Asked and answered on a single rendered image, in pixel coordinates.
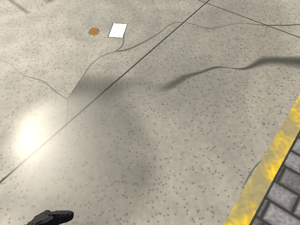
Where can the left robot hand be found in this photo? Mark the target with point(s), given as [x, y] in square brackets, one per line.
[52, 217]

